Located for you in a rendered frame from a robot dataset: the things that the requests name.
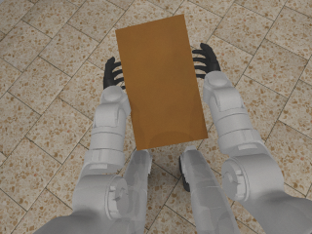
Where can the carton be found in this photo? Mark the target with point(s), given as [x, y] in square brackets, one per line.
[161, 83]

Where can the robot right hand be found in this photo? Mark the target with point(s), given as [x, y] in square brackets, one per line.
[209, 60]

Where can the robot right upper arm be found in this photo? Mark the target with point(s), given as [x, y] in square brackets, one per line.
[256, 182]

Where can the robot left hand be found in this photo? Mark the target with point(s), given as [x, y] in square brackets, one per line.
[109, 75]

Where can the robot right foot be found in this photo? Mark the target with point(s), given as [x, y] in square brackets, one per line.
[186, 185]

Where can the left robot forearm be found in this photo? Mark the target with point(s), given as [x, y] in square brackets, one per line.
[105, 154]

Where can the robot left upper arm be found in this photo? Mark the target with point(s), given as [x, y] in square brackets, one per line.
[98, 201]

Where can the right robot thigh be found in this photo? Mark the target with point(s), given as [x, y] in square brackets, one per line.
[210, 208]

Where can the right robot forearm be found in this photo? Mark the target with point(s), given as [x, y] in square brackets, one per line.
[236, 134]

